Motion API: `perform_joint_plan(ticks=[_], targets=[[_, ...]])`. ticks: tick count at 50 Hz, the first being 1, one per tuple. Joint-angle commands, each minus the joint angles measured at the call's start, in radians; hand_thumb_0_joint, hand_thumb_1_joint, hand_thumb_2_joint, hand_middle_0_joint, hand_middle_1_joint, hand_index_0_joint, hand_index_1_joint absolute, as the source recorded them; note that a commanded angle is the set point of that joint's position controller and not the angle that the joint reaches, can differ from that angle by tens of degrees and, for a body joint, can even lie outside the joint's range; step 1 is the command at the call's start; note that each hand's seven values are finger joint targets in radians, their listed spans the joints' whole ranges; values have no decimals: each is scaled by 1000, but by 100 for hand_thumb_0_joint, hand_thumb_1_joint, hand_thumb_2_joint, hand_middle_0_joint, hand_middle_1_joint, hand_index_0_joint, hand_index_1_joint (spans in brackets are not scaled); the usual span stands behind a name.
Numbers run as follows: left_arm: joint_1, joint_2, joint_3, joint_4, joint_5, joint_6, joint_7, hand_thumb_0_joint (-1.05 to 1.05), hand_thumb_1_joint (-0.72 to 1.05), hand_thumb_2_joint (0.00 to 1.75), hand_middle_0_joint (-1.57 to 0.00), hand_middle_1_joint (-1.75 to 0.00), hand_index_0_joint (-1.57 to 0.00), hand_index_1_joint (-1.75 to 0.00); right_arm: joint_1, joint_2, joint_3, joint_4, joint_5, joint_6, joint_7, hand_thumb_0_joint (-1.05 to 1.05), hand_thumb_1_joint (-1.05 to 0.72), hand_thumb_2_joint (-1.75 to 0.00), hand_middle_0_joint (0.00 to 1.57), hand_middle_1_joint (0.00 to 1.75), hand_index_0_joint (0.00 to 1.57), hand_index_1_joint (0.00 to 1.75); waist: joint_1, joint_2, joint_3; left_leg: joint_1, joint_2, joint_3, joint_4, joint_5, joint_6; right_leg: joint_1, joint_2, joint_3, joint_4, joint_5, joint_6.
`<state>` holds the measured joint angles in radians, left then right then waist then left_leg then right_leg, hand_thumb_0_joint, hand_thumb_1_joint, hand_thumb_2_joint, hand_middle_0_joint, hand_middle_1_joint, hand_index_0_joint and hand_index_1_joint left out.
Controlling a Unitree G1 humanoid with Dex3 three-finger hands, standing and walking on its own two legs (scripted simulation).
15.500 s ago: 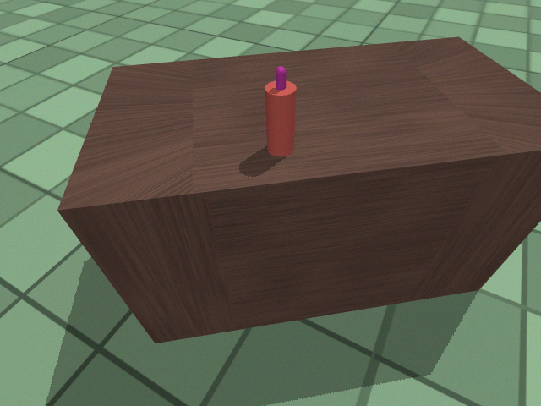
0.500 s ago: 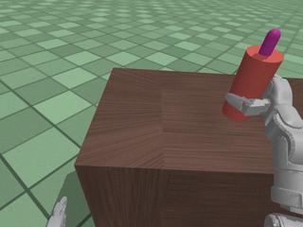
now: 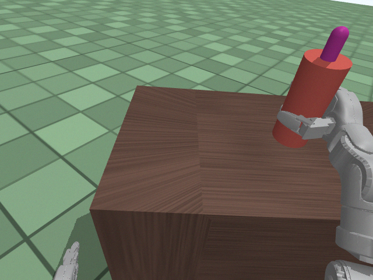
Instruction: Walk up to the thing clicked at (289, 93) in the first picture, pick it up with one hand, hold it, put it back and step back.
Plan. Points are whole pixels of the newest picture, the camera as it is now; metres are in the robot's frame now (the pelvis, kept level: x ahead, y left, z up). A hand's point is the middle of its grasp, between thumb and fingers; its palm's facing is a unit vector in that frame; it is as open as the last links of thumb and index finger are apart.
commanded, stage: hold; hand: right
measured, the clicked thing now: (311, 91) +0.35 -0.17 +0.32
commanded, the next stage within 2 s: none
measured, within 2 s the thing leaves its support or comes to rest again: neither
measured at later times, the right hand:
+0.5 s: hand (307, 114) +0.34 -0.17 +0.28, palm faces +0.14 +0.99 +0.00, open 9.6 cm
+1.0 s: hand (310, 112) +0.33 -0.18 +0.28, palm faces +0.14 +0.99 +0.01, open 9.7 cm
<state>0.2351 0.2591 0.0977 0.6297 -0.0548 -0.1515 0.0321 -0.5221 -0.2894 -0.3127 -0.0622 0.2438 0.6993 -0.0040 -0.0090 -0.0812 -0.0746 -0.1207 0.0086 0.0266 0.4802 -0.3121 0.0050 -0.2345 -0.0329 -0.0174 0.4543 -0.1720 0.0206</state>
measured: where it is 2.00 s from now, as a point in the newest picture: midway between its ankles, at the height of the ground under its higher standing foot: outside the picture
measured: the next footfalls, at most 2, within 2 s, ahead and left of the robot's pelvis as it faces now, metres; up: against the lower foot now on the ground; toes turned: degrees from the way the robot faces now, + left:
none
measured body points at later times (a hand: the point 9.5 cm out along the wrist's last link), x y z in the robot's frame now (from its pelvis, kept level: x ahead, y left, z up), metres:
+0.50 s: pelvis +0.00 +0.00 +0.00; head -0.05 +0.03 +0.45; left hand +0.17 +0.26 -0.08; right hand +0.32 -0.23 +0.28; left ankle -0.03 +0.11 -0.74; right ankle +0.05 -0.14 -0.74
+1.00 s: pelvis -0.01 -0.01 +0.00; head -0.06 +0.03 +0.44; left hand +0.16 +0.25 -0.08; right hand +0.32 -0.23 +0.28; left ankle -0.03 +0.11 -0.74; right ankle +0.05 -0.14 -0.74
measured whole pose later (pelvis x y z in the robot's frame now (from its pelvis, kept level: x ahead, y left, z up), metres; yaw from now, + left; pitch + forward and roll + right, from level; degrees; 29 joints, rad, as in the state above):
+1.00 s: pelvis -0.01 -0.01 +0.00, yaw +0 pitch -3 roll +0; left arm 0.22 0.25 0.09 0.68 -0.06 -0.19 0.04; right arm -0.53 -0.29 -0.32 -0.10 0.25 0.78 -0.02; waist -0.01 -0.08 -0.08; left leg -0.12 0.01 0.02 0.48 -0.30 0.00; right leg -0.24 -0.03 -0.02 0.47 -0.17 0.01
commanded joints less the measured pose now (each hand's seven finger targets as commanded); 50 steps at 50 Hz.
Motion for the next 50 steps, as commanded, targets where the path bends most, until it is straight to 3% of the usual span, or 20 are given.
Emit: perform_joint_plan(ticks=[1,3,10,12,13,14,15,17,21,24,29,34,35,36,37,39,40,43,47,50], targets=[[-154,131,52,-176,-1,-58,12,0,-54,5,-4,-5,-4,-5,-438,-196,-58,-212,4,-46,0,0,-20,-128,126,141,130,141,5,113,-188,-99,-6,25,-94,293,-20,195,34,-17,-10,168,-50],[-154,89,13,-166,-6,-55,7,0,-54,5,-4,-5,-4,-5,-407,-199,-62,-181,2,-36,-1,0,-19,-129,126,142,131,142,-2,105,-165,-98,0,18,-100,300,-26,173,41,-24,-9,162,-52],[-135,121,55,-151,-4,-51,2,0,-54,5,-4,-5,-4,-4,-409,-215,-84,-220,-2,-35,-7,0,-19,-129,127,142,131,142,-4,89,-169,-104,-4,23,-91,318,-21,187,35,-21,-7,191,-50],[-145,109,39,-157,-3,-56,-1,0,-54,4,-4,-5,-4,-4,-428,-220,-89,-275,2,-50,-7,0,-20,-130,128,142,132,142,-9,67,-174,-103,-7,25,-87,298,-15,191,32,-20,-8,181,-48],[-145,100,34,-168,-2,-58,-3,0,-54,5,-4,-5,-4,-5,-447,-210,-68,-281,-6,-56,-7,0,-21,-131,128,143,132,143,0,53,-197,-101,-7,24,-84,309,-15,201,33,-18,-4,194,-48],[-131,102,37,-144,-2,-56,-2,0,-54,5,-4,-5,-4,-5,-422,-214,-82,-256,-4,-56,-8,0,-20,-130,128,143,132,143,-4,79,-190,-98,-8,26,-83,318,-17,198,31,-18,0,201,-49],[-160,95,22,-177,-4,-61,-4,0,-54,5,-4,-5,-4,-5,-426,-186,-48,-251,-9,-57,-6,0,-22,-130,128,143,132,143,1,89,-205,-98,-11,27,-80,319,-17,206,28,-15,-4,205,-48],[-179,115,38,-180,0,-63,4,0,-54,5,-4,-5,-5,-5,-450,-217,-69,-293,-6,-65,-8,0,-22,-131,128,143,133,143,-5,74,-204,-99,-8,26,-84,284,-14,197,29,-15,-3,171,-47],[-186,104,30,-135,-1,-67,9,0,-54,4,-5,-5,-5,-5,-407,-163,-28,-250,-5,-51,1,0,-22,-132,128,144,132,144,-1,61,-201,-109,-8,25,-88,264,-13,207,29,-14,-10,157,-45],[-192,140,50,-168,2,-70,14,0,-53,4,-5,-5,-5,-5,-430,-207,-63,-295,0,-42,1,0,-20,-131,127,143,131,143,-6,66,-226,-94,-11,32,-89,241,-7,210,26,-9,-13,145,-41],[-177,100,21,-135,-1,-68,10,0,-53,4,-5,-5,-5,-5,-386,-199,-72,-219,4,-14,-2,0,-20,-132,128,144,133,144,-3,93,-151,-116,-16,36,-106,164,-6,165,28,-15,-35,68,-42],[-179,121,39,-130,-3,-74,9,0,-52,4,-4,-5,-5,-4,-446,-223,-73,-260,5,-7,-5,0,-18,-133,129,146,134,146,1,60,-117,-147,-17,29,-113,115,0,154,30,-18,-46,17,-40],[-182,124,42,-139,-2,-80,9,0,-53,4,-5,-5,-5,-5,-429,-197,-56,-217,5,-5,-4,0,-15,-132,127,144,132,144,15,79,-121,-143,-18,29,-117,120,-4,159,30,-16,-48,19,-43],[-159,125,50,-100,-2,-81,11,0,-52,3,-5,-5,-5,-4,-449,-210,-71,-261,13,-8,-4,0,-18,-132,128,144,133,144,2,71,-104,-155,-17,31,-116,101,-3,152,30,-14,-45,-1,-43],[-196,108,29,-146,-4,-91,4,0,-53,4,-4,-5,-5,-5,-451,-182,-40,-246,8,-3,-1,0,-18,-132,128,144,133,144,10,63,-138,-140,-18,30,-114,118,-4,166,31,-13,-45,16,-42],[-159,123,46,-97,-3,-87,9,0,-53,4,-4,-5,-5,-4,-439,-213,-63,-228,6,1,-3,0,-18,-133,129,146,134,146,9,76,-118,-148,-15,26,-115,123,-6,155,31,-16,-38,21,-44],[-189,100,13,-129,-5,-92,5,0,-53,4,-4,-5,-5,-5,-453,-197,-46,-263,7,2,1,0,-16,-133,128,146,133,146,0,66,-127,-146,-15,25,-113,120,-5,158,32,-14,-38,20,-42],[-189,126,43,-120,-2,-98,10,0,-53,4,-4,-5,-5,-5,-433,-206,-69,-226,10,7,0,0,-15,-133,128,145,133,145,-2,78,-171,-125,-17,29,-105,169,-5,184,28,-8,-29,71,-41],[-207,99,14,-135,-2,-99,13,0,-53,4,-5,-5,-5,-5,-468,-198,-55,-247,7,3,-5,0,-15,-133,127,145,133,145,-6,80,-204,-99,-12,27,-99,220,-12,188,33,-10,-17,116,-45],[-198,119,33,-118,2,-100,19,0,-53,4,-4,-5,-5,-5,-494,-230,-78,-234,0,-1,-17,0,-16,-132,128,144,132,144,-8,66,-181,-118,-15,29,-100,170,-3,184,28,-12,-25,75,-39]])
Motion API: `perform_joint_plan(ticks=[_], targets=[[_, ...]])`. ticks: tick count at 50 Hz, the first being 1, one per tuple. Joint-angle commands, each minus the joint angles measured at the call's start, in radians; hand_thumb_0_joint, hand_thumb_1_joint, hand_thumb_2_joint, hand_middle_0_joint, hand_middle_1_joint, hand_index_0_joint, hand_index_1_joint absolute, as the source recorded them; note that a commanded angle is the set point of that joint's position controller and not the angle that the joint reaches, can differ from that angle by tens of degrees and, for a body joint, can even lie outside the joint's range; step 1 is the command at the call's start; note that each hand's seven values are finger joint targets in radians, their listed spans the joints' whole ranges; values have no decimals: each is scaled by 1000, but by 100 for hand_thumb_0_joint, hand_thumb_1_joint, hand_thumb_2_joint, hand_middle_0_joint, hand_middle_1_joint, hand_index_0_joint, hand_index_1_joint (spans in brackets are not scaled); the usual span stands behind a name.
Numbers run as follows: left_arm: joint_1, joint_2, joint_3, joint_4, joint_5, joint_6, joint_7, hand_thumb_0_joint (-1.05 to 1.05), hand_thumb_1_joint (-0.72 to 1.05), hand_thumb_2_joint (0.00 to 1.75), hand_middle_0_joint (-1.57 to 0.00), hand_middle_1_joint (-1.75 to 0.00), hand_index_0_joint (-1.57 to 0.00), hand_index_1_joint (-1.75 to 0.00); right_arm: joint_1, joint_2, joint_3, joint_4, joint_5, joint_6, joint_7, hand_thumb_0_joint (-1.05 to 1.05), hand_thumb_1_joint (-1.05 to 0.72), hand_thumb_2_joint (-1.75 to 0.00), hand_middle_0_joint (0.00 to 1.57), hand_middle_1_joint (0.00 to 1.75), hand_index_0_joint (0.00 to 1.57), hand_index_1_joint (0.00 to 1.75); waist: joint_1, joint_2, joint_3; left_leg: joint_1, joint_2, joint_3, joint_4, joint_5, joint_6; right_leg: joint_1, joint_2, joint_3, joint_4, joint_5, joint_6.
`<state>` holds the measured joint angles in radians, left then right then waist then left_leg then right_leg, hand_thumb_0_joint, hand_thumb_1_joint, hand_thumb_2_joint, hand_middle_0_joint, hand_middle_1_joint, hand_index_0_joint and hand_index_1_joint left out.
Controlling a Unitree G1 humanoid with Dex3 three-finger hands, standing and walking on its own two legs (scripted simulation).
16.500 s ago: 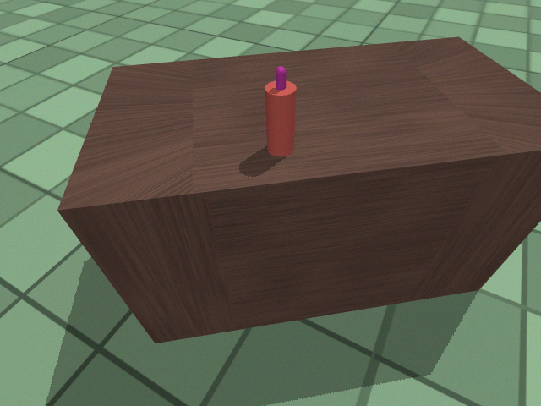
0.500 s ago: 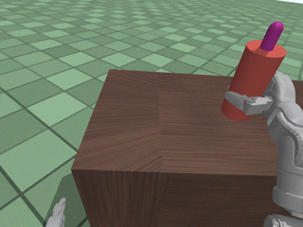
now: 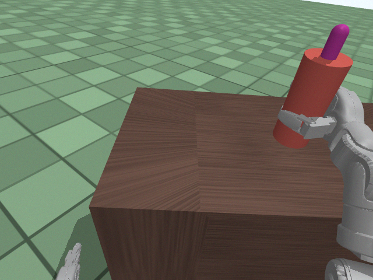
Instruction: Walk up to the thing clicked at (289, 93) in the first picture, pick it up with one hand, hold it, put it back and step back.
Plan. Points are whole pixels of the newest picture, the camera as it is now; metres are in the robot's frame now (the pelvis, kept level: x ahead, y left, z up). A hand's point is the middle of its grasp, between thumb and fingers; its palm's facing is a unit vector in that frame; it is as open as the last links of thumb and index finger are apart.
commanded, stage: hold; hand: right
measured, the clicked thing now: (311, 91) +0.34 -0.17 +0.32
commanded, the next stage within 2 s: crouch in 1.24 s
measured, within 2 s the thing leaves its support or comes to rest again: neither
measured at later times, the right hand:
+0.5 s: hand (302, 113) +0.34 -0.17 +0.28, palm faces +0.15 +0.99 +0.01, open 9.7 cm
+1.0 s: hand (305, 109) +0.34 -0.17 +0.29, palm faces +0.16 +0.99 +0.02, open 9.7 cm
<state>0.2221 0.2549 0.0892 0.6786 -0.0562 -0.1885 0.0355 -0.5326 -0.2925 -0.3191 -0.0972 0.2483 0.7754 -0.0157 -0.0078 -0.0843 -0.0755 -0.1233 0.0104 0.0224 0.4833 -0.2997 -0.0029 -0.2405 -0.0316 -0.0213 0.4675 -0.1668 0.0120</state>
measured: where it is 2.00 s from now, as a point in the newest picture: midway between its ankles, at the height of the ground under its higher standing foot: outside the picture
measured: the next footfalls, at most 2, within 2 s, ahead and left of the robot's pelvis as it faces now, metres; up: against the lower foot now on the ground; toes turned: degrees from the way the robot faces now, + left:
none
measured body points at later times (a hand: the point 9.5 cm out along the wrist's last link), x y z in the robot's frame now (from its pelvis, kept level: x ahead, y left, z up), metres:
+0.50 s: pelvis +0.00 +0.00 +0.00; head -0.05 +0.04 +0.45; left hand +0.17 +0.26 -0.08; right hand +0.33 -0.22 +0.28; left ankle -0.02 +0.12 -0.74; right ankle +0.06 -0.13 -0.74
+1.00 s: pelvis +0.00 +0.00 +0.00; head -0.06 +0.03 +0.45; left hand +0.17 +0.26 -0.07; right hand +0.33 -0.23 +0.29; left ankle -0.02 +0.12 -0.74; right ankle +0.06 -0.13 -0.74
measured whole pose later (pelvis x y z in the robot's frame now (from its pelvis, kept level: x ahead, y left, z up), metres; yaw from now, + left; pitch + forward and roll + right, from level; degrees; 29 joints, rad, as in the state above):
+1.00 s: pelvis +0.00 +0.00 +0.00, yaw +0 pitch -4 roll +0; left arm 0.22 0.26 0.09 0.67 -0.06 -0.20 0.05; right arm -0.55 -0.30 -0.33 -0.07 0.24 0.77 -0.02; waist -0.01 -0.08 -0.07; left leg -0.12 0.01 0.03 0.48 -0.30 0.00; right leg -0.23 -0.03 -0.02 0.46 -0.16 0.01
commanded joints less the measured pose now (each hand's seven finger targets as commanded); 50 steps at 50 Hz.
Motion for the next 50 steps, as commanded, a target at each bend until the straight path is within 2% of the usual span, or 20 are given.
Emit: perform_joint_plan(ticks=[1,3,5,7,11,12,14,15,16,17,18,25,33,36,37,38,40,45,46,50], targets=[[-216,109,25,-205,2,-68,15,0,-53,4,-4,-5,-5,-5,-469,-204,-56,-191,-7,-77,-4,0,-15,-131,127,143,131,143,-8,64,-185,-108,-17,35,-104,153,5,189,27,-8,-44,65,-30],[-152,122,51,-125,3,-60,14,0,-53,4,-5,-5,-5,-5,-445,-209,-63,-182,-7,-82,-8,0,-15,-131,127,144,131,144,-4,61,-155,-122,-19,35,-104,150,6,175,27,-8,-46,59,-30],[-172,122,42,-195,3,-64,14,0,-53,4,-5,-5,-5,-5,-478,-228,-69,-234,-9,-88,-3,0,-17,-132,127,144,132,144,-3,44,-194,-107,-17,32,-100,165,7,191,27,-11,-37,78,-29],[-148,95,22,-188,-3,-58,5,0,-52,4,-4,-5,-5,-4,-410,-181,-44,-181,-4,-75,5,0,-15,-132,128,145,133,145,0,84,-154,-112,-23,38,-101,187,5,181,25,-9,-39,101,-32],[-182,98,15,-207,-5,-50,-3,0,-54,4,-5,-5,-5,-5,-431,-224,-70,-209,-4,-67,14,0,-14,-132,127,145,133,145,-6,79,-192,-97,-16,30,-100,246,-7,190,31,-15,-30,143,-38],[-155,128,51,-172,-3,-46,4,0,-53,4,-5,-5,-5,-4,-448,-238,-81,-225,0,-64,10,0,-16,-133,128,146,133,146,-3,80,-155,-111,-17,29,-106,212,-4,183,30,-14,-32,113,-36],[-163,131,54,-174,-2,-52,5,0,-53,4,-5,-5,-5,-5,-442,-186,-46,-194,1,-61,12,0,-15,-133,127,145,133,145,15,101,-134,-128,-19,32,-115,185,-5,184,28,-11,-46,79,-39],[-168,141,57,-156,-2,-54,5,0,-53,4,-5,-5,-5,-5,-442,-208,-60,-213,0,-64,8,0,-15,-132,127,145,132,145,-1,76,-125,-137,-19,31,-116,160,-1,178,27,-9,-48,59,-35],[-189,108,26,-195,-3,-61,4,0,-53,4,-5,-5,-5,-5,-459,-194,-43,-230,1,-68,14,0,-16,-132,128,145,133,145,3,69,-164,-118,-17,29,-115,165,-1,192,28,-8,-45,66,-35],[-179,119,36,-149,-2,-58,5,0,-53,4,-5,-5,-5,-5,-428,-209,-64,-197,3,-67,12,0,-17,-133,128,145,133,145,-9,80,-119,-129,-20,33,-115,146,1,168,27,-6,-46,51,-34],[-202,103,20,-188,-5,-62,4,0,-53,4,-4,-5,-5,-5,-413,-196,-46,-183,-5,-64,15,0,-16,-132,127,144,132,144,2,94,-158,-117,-17,29,-115,173,-6,183,29,-9,-44,71,-38],[-178,133,48,-181,4,-71,17,0,-52,3,-5,-5,-5,-4,-473,-232,-83,-233,1,-92,2,0,-19,-131,128,144,133,144,-4,73,-191,-112,-16,33,-105,157,4,200,27,-10,-40,64,-31],[-159,99,20,-171,0,-63,9,0,-52,3,-5,-6,-5,-5,-429,-187,-43,-202,-5,-81,7,0,-17,-132,128,145,133,145,-3,60,-159,-119,-19,32,-106,180,2,187,26,-12,-40,87,-31],[-168,100,22,-161,-2,-61,7,0,-53,4,-5,-6,-5,-5,-397,-192,-59,-179,0,-62,11,0,-18,-132,128,144,132,144,-7,79,-139,-116,-19,33,-111,186,-4,178,29,-13,-41,88,-34],[-167,131,48,-153,1,-59,8,0,-52,3,-5,-6,-6,-5,-398,-224,-82,-184,3,-59,10,0,-20,-133,129,145,133,145,-12,78,-119,-118,-19,32,-116,147,0,154,29,-11,-44,52,-33],[-211,124,34,-197,1,-63,8,0,-53,4,-5,-6,-5,-5,-444,-219,-68,-237,1,-60,12,0,-19,-133,129,145,134,145,-8,71,-162,-106,-17,29,-117,153,-3,173,30,-12,-46,55,-33],[-172,139,49,-142,1,-56,12,0,-52,3,-5,-5,-5,-5,-402,-237,-89,-156,-1,-48,8,0,-18,-132,128,145,133,145,-10,100,-108,-127,-19,31,-126,125,-3,154,28,-10,-49,28,-36],[-203,128,34,-225,0,-69,20,0,-53,4,-5,-5,-5,-5,-481,-217,-63,-197,1,-69,7,0,-14,-132,127,144,132,144,7,126,-207,-96,-15,29,-103,238,-12,210,31,-9,-27,124,-42],[-185,122,34,-189,2,-67,20,0,-53,4,-5,-5,-5,-5,-477,-220,-74,-165,-3,-74,3,0,-13,-131,126,143,131,143,-2,126,-196,-99,-14,30,-102,243,-14,200,33,-9,-25,129,-43],[-183,91,12,-174,0,-70,16,0,-52,4,-5,-6,-5,-5,-473,-173,-20,-179,-17,-86,4,0,-13,-130,125,142,130,142,2,50,-182,-119,-17,32,-102,187,1,207,29,-11,-41,92,-32]])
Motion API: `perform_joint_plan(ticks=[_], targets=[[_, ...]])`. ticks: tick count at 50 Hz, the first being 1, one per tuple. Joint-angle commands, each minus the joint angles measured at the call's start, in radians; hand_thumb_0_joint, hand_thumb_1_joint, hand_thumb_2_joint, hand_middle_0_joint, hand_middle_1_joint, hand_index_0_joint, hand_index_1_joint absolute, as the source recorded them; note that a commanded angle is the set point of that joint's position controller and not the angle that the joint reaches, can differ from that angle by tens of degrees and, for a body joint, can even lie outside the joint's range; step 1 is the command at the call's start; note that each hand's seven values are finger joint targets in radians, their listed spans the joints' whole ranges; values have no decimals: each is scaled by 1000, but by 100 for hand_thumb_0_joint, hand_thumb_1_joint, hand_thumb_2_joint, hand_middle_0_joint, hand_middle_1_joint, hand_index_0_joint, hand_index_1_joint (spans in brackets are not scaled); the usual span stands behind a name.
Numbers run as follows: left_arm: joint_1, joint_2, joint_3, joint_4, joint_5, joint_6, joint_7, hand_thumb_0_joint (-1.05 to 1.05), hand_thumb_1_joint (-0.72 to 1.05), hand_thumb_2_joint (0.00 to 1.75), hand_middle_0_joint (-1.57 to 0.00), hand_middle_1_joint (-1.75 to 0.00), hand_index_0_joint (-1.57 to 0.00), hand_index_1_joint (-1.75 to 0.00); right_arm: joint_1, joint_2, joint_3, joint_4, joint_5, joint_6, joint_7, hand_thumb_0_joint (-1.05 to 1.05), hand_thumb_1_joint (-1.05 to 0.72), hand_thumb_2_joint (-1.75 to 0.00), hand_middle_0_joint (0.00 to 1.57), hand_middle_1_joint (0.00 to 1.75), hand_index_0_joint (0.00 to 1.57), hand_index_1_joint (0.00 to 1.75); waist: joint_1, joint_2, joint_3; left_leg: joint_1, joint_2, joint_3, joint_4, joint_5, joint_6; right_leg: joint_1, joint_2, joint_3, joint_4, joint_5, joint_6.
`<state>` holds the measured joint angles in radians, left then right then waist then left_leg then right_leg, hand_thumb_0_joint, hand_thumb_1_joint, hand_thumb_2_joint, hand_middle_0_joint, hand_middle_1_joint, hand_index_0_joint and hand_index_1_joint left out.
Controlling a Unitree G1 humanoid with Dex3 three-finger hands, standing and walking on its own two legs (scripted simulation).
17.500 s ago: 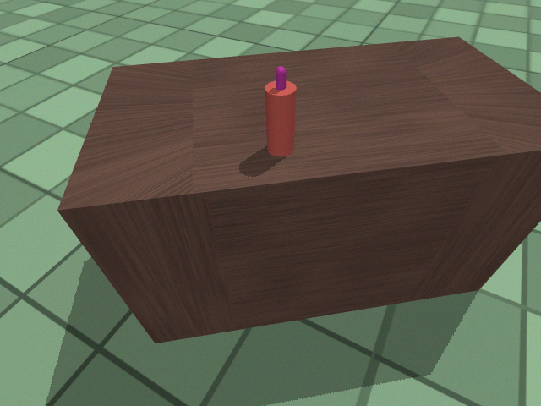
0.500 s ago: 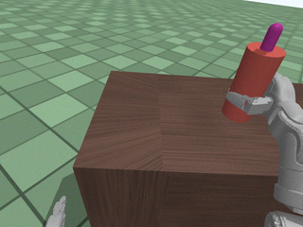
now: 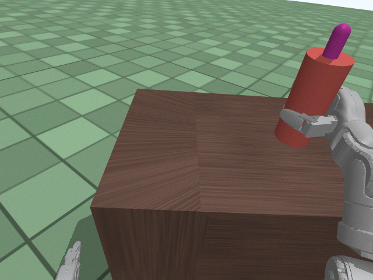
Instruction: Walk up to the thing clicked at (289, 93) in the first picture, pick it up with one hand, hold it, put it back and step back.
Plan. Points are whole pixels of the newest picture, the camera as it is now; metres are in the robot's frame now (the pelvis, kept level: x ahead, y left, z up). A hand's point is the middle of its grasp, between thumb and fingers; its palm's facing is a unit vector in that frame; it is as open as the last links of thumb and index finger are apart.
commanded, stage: hold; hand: right
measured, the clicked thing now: (313, 90) +0.34 -0.17 +0.32
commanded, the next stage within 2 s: crouch in 0.24 s
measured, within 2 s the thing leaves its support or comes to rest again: neither
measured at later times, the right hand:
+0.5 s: hand (306, 115) +0.34 -0.18 +0.28, palm faces +0.16 +0.99 +0.01, open 9.7 cm
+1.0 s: hand (289, 130) +0.41 -0.20 +0.19, palm faces +0.20 +0.98 +0.01, open 9.7 cm
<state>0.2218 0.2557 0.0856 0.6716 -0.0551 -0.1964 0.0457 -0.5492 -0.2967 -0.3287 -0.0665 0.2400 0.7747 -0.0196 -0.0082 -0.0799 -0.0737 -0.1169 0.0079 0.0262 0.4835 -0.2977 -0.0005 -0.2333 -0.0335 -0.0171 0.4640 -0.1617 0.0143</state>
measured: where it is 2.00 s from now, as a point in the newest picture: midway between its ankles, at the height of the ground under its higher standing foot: outside the picture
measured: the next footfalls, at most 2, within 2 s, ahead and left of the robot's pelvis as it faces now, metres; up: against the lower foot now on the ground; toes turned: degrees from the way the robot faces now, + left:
none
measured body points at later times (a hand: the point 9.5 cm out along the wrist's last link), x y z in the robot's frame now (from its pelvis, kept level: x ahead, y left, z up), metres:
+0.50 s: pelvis +0.00 +0.00 +0.00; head -0.06 +0.03 +0.45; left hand +0.17 +0.26 -0.07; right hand +0.33 -0.23 +0.28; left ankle -0.02 +0.12 -0.74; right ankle +0.06 -0.13 -0.74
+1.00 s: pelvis +0.00 +0.00 +0.00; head -0.02 +0.01 +0.45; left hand +0.14 +0.26 -0.08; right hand +0.40 -0.26 +0.20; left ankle -0.02 +0.12 -0.74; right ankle +0.06 -0.13 -0.74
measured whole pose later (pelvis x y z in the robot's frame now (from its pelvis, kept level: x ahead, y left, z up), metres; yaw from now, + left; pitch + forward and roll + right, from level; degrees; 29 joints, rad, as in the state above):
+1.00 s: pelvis +0.00 +0.00 +0.00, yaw +2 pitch -1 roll +0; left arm 0.21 0.22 0.06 0.73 -0.02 -0.27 0.06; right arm -0.61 -0.34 -0.34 0.49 0.16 0.29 0.02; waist 0.03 -0.04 -0.04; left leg -0.21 0.00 0.00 0.51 -0.29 0.00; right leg -0.32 -0.05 -0.04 0.50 -0.17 0.01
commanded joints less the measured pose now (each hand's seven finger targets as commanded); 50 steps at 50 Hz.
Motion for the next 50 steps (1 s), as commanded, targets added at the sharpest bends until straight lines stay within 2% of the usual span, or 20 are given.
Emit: perform_joint_plan(ticks=[1,4,9,11,13,15,17,18,19,25,28,30,32,34,36,39,40,41,45,50], targets=[[-162,100,31,-151,-1,-58,4,0,-52,3,-5,-6,-6,-5,-432,-178,-22,-194,-10,-84,8,0,-14,-130,125,142,130,142,0,42,-175,-129,-14,28,-106,181,0,197,30,-16,-39,83,-32],[-165,100,26,-159,-3,-51,-6,0,-52,3,-5,-6,-6,-5,-414,-201,-36,-225,-12,-81,14,0,-14,-131,126,144,131,144,1,28,-179,-120,-15,27,-108,186,0,189,31,-17,-42,87,-34],[-153,123,62,-150,-4,-49,-8,0,-52,4,-5,-6,-6,-5,-392,-213,-65,-251,8,-77,13,0,-19,-133,129,145,134,145,2,77,-129,-133,-20,30,-126,118,0,157,28,-17,-54,19,-37],[-179,88,23,-178,-10,-51,-13,0,-53,4,-5,-5,-5,-5,-382,-196,-52,-215,9,-75,12,0,-16,-133,129,146,134,146,4,97,-125,-134,-20,28,-127,135,-6,157,31,-17,-53,30,-40],[-188,111,40,-200,-6,-56,-7,0,-52,3,-5,-5,-5,-5,-401,-220,-75,-234,13,-77,9,0,-17,-133,129,146,134,146,1,101,-151,-126,-19,25,-123,134,-5,172,30,-18,-46,30,-40],[-203,110,34,-183,-2,-58,-7,0,-53,4,-5,-5,-5,-5,-422,-220,-70,-242,8,-83,7,0,-17,-133,129,146,134,146,-6,77,-146,-133,-21,26,-119,113,1,166,28,-16,-50,16,-35],[-195,137,62,-185,1,-67,1,0,-52,5,-5,-7,-7,-5,-444,-213,-60,-243,7,-90,5,0,-11,-139,126,149,133,149,7,72,-151,-138,-20,26,-120,98,2,183,25,-14,-53,-1,-35],[-193,97,23,-183,0,-69,-3,0,-54,6,-4,-5,-4,-5,-434,-182,-33,-217,0,-93,8,0,-16,-131,130,144,134,144,5,68,-159,-135,-21,27,-115,118,1,181,27,-11,-50,19,-36],[-181,118,48,-171,0,-70,0,0,-54,6,-4,-5,-4,-5,-422,-191,-40,-223,5,-94,10,0,-20,-131,131,145,135,145,4,77,-151,-134,-21,28,-115,112,1,177,25,-11,-45,15,-35],[-156,109,40,-130,0,-74,5,0,-54,5,-4,-5,-4,-5,-366,-172,-18,-60,-11,-98,25,0,-13,-128,126,142,131,142,22,90,-88,-167,-21,24,-129,100,-7,157,25,-10,-63,-7,-39],[-142,74,10,-137,3,-87,4,0,-54,6,-4,-5,-4,-5,-367,-180,-33,-8,-13,-144,27,0,-10,-129,127,143,132,143,25,110,-100,-159,-18,17,-132,111,-13,149,26,-10,-56,0,-43],[-140,89,28,-122,8,-94,9,0,-53,5,-4,-5,-5,-4,-372,-214,-55,18,-21,-186,26,0,-11,-130,128,144,133,144,25,105,-96,-170,-16,9,-129,102,-12,138,24,-14,-52,-16,-43],[-136,90,36,-93,14,-108,9,0,-53,5,-4,-5,-5,-5,-463,-219,-43,8,-33,-248,20,0,-15,-132,131,146,135,146,41,51,-128,-183,-17,6,-111,112,-8,153,22,-16,-45,-16,-38],[-142,89,30,-95,20,-122,10,0,-53,5,-4,-5,-5,-4,-490,-255,-71,14,-42,-308,14,0,-18,-133,133,147,137,147,26,46,-155,-176,-15,4,-99,113,-7,150,18,-15,-30,-14,-35],[-140,60,3,-76,24,-131,9,0,-53,6,-4,-5,-5,-5,-536,-257,-57,33,-55,-369,9,0,-21,-135,136,150,140,150,25,0,-186,-180,-17,6,-82,124,-2,165,12,-16,-21,-2,-27],[-169,112,47,-115,31,-142,23,0,-54,6,-5,-5,-5,-5,-532,-260,-60,88,-63,-440,3,0,-22,-136,136,150,140,150,31,19,-261,-165,-20,7,-69,162,-2,198,8,-8,-5,39,-27],[-164,133,61,-114,34,-143,28,0,-53,6,-5,-6,-5,-5,-533,-260,-52,149,-66,-457,4,0,-24,-136,136,150,140,150,43,46,-243,-178,-24,8,-70,156,-2,186,5,-8,-2,31,-27],[-173,106,32,-110,36,-142,27,0,-54,6,-5,-5,-5,-5,-534,-250,-40,154,-72,-477,9,0,-21,-135,135,149,139,149,30,15,-251,-175,-21,8,-66,167,-1,192,7,-7,-4,49,-25],[-185,69,-1,-105,35,-138,32,0,-53,5,-5,-5,-5,-5,-506,-257,-39,289,-77,-537,29,0,-18,-132,131,145,135,145,24,61,-215,-181,-20,6,-74,162,-8,152,9,-7,-5,53,-29],[-133,108,31,-132,38,-134,30,0,-53,4,-5,-5,-6,-4,-503,-305,-67,368,-77,-604,56,0,-16,-132,130,145,134,145,33,67,-211,-188,-21,2,-82,152,-10,139,11,-14,-20,41,-30]])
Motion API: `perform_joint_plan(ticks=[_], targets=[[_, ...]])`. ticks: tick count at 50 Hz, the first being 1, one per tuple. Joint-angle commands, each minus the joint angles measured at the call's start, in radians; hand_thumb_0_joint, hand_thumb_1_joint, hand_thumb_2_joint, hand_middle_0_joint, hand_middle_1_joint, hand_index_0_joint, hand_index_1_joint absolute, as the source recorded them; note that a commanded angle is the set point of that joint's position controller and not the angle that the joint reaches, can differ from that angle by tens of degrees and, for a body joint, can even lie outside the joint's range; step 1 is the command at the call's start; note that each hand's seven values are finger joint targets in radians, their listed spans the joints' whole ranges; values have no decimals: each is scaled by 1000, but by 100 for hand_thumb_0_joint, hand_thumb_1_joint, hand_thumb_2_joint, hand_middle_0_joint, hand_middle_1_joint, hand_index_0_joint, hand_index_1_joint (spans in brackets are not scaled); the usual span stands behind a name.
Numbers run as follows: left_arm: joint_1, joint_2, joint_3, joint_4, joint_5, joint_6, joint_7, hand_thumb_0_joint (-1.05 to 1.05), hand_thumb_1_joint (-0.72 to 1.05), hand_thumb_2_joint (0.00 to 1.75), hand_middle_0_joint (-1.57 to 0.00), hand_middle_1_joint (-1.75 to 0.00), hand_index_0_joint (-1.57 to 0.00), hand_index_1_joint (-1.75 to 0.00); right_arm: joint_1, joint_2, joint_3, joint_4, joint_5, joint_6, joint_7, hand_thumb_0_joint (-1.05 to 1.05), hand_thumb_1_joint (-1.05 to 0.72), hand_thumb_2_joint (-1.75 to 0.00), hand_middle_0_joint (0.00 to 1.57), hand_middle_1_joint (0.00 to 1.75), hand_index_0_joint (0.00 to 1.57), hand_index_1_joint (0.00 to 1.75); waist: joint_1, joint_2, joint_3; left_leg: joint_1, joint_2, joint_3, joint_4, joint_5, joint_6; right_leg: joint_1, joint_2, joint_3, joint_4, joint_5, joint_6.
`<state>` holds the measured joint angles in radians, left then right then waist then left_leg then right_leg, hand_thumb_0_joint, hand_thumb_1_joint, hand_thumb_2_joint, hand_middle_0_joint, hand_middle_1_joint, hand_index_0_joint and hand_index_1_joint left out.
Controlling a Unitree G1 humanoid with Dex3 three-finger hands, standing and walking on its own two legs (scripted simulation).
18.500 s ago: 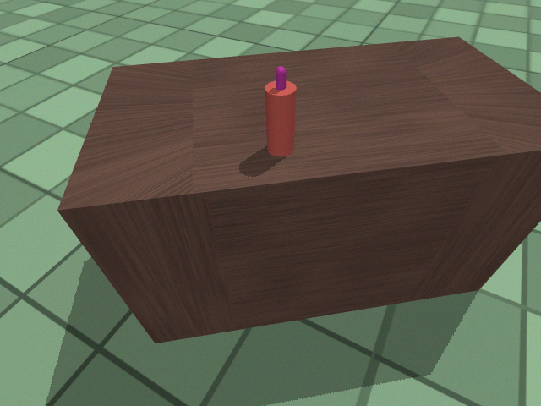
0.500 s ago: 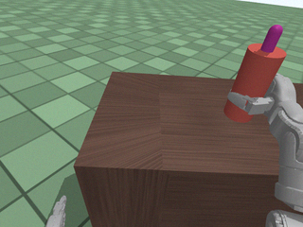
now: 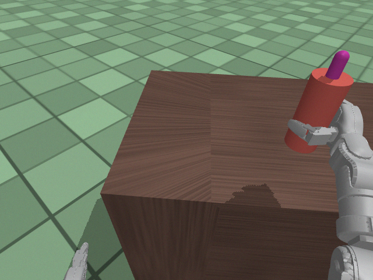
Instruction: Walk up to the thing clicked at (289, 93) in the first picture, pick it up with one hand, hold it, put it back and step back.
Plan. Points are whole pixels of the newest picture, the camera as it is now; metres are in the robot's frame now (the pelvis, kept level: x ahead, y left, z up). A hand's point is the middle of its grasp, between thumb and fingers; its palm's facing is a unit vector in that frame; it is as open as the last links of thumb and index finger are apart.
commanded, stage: crouch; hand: right
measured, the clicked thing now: (318, 104) +0.41 -0.21 +0.24
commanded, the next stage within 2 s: lower in 0.64 s
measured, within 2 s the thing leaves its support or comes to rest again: rests again in 1.80 s
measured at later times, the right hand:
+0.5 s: hand (309, 127) +0.44 -0.23 +0.16, palm faces +0.22 +0.97 +0.02, open 9.7 cm
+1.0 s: hand (306, 139) +0.44 -0.25 +0.12, palm faces +0.22 +0.98 +0.04, open 9.7 cm
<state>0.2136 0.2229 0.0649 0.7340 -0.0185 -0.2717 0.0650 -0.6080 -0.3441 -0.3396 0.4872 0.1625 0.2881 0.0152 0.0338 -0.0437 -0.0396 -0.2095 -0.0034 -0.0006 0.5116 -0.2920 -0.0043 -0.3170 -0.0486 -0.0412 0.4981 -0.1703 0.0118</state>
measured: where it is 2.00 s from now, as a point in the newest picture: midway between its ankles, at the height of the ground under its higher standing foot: outside the picture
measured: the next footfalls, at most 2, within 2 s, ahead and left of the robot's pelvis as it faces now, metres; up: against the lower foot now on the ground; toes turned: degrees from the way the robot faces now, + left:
none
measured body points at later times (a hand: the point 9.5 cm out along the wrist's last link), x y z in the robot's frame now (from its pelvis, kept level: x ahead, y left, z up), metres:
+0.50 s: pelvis +0.02 +0.00 +0.00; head +0.02 +0.00 +0.45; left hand +0.17 +0.26 -0.08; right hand +0.42 -0.28 +0.16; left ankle -0.01 +0.12 -0.74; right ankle +0.06 -0.13 -0.74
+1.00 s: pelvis +0.01 -0.01 +0.00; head +0.04 -0.01 +0.45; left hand +0.16 +0.26 -0.08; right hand +0.42 -0.30 +0.12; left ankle -0.01 +0.12 -0.74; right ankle +0.06 -0.13 -0.74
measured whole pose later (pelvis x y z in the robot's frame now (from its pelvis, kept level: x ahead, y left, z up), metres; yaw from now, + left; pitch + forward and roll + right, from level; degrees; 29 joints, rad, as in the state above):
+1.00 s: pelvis +0.01 -0.01 +0.00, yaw +1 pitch +5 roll +1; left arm 0.22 0.23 0.05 0.62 -0.03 -0.14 0.06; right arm -0.62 -0.42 -0.39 0.88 0.18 -0.11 0.13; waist 0.06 0.00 -0.05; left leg -0.31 0.00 -0.01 0.53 -0.30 -0.01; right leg -0.42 -0.05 -0.05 0.53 -0.19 0.00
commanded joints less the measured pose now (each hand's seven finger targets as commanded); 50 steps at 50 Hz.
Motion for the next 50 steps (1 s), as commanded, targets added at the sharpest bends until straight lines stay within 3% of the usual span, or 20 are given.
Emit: perform_joint_plan(ticks=[1,4,5,7,10,12,14,18,20,22,23,27,31,35,37,38,41,47,49,50], targets=[[-105,119,33,-192,1,-58,7,0,-52,4,-5,-5,-6,-4,-442,-257,-59,-154,2,-130,24,0,-16,-132,130,146,135,146,-6,45,-236,-94,-9,27,-110,148,-8,216,29,8,-52,47,-29],[-65,105,31,-197,-1,-51,-1,0,-53,5,-5,-5,-6,-4,-429,-262,-66,-153,6,-169,30,0,-16,-133,130,146,135,146,-4,9,-252,-88,-11,26,-105,183,-6,225,30,1,-50,75,-28],[-64,137,57,-229,-1,-50,0,0,-52,4,-5,-5,-6,-4,-434,-284,-86,-161,11,-180,27,0,-19,-132,131,145,135,145,-3,39,-260,-80,-13,27,-107,185,-7,223,28,3,-48,76,-31],[-30,93,20,-198,-3,-41,-8,0,-54,5,-5,-5,-5,-5,-449,-258,-53,-176,6,-199,33,0,-19,-131,130,145,135,145,6,-15,-262,-94,-10,20,-102,215,-6,239,32,-5,-46,95,-31],[-44,128,51,-208,-2,-35,-2,0,-53,5,-5,-5,-5,-5,-463,-257,-49,-180,6,-229,35,0,-21,-131,131,144,135,144,10,-12,-311,-88,-12,21,-86,283,-6,273,27,2,-30,167,-31],[-80,193,99,-254,0,-33,8,0,-54,5,-5,-5,-5,-5,-487,-305,-68,-187,2,-245,31,0,-21,-132,131,145,135,145,17,-17,-336,-85,-13,22,-85,293,-5,293,23,5,-22,184,-29],[-86,125,38,-242,-4,-26,3,0,-54,5,-5,-5,-5,-5,-484,-243,-26,-173,7,-263,43,0,-23,-130,131,143,135,143,6,-7,-307,-79,-11,22,-88,294,-6,265,27,5,-21,184,-31],[-77,79,-4,-197,-10,-2,-1,0,-54,5,-5,-5,-5,-5,-397,-265,-46,-54,10,-280,67,0,-22,-131,130,144,134,144,-7,-15,-281,-87,-11,22,-88,267,-5,225,29,4,-31,154,-30],[-75,168,68,-230,-6,9,8,0,-54,5,-5,-5,-5,-5,-413,-307,-74,-67,14,-286,72,0,-23,-131,130,144,134,144,11,5,-340,-78,-10,20,-85,310,-10,255,31,5,-22,190,-33],[-49,159,62,-206,-4,19,4,0,-54,5,-5,-5,-5,-5,-437,-301,-71,-76,17,-293,76,0,-20,-133,131,146,135,146,5,-28,-324,-96,-12,22,-82,306,-3,265,28,4,-22,198,-29],[-26,183,92,-214,-6,24,7,0,-54,5,-5,-5,-5,-4,-446,-326,-93,-89,22,-300,73,0,-23,-133,132,146,137,146,11,-26,-340,-88,-14,25,-82,314,-3,279,27,5,-20,212,-29],[-63,111,30,-273,-12,36,-2,0,-54,5,-5,-5,-5,-5,-425,-297,-73,-48,15,-333,70,0,-20,-129,129,142,133,142,3,29,-303,-61,-13,24,-82,324,-10,224,31,-1,-16,204,-35],[-40,154,63,-274,-10,57,3,0,-56,6,-5,-4,-5,-5,-444,-307,-74,-9,14,-350,86,0,-16,-130,128,143,132,143,17,10,-328,-89,-11,21,-73,353,-10,253,28,4,-6,244,-39],[-49,131,41,-246,-13,72,-3,0,-55,6,-5,-4,-5,-5,-471,-323,-70,25,9,-365,92,0,-20,-130,129,142,133,142,10,-31,-305,-104,-8,14,-76,323,-5,223,31,1,-8,212,-36],[-47,177,83,-240,-11,77,1,0,-55,5,-5,-4,-5,-4,-485,-359,-87,20,9,-378,95,0,-18,-129,128,142,132,142,25,-29,-313,-113,-11,12,-83,284,-3,225,29,0,-12,163,-35],[-47,127,37,-218,-11,79,-2,0,-55,6,-5,-4,-4,-5,-489,-337,-73,41,7,-382,97,0,-18,-129,126,141,131,141,19,-36,-308,-117,-11,13,-80,282,-2,219,28,0,-12,164,-34],[-95,145,43,-270,-14,79,3,0,-55,6,-5,-4,-5,-5,-441,-297,-57,132,20,-406,115,0,-16,-126,123,138,128,138,34,40,-306,-124,-16,16,-78,264,-7,199,25,6,-7,140,-37],[-45,164,52,-248,-8,89,10,0,-55,5,-5,-4,-5,-4,-456,-343,-86,168,25,-471,123,0,-14,-125,123,138,128,138,37,16,-324,-152,-16,10,-59,250,-5,188,25,7,5,130,-38],[-55,126,13,-265,-7,89,3,0,-55,6,-5,-4,-5,-5,-467,-352,-89,137,25,-500,123,0,-15,-125,123,138,128,138,28,-17,-346,-141,-14,8,-46,272,-5,185,26,6,22,157,-37],[-60,151,33,-269,-5,90,8,0,-54,5,-5,-4,-5,-4,-468,-369,-104,158,26,-511,118,0,-16,-126,124,138,129,138,33,3,-362,-151,-19,10,-39,273,-3,193,21,10,29,163,-35]])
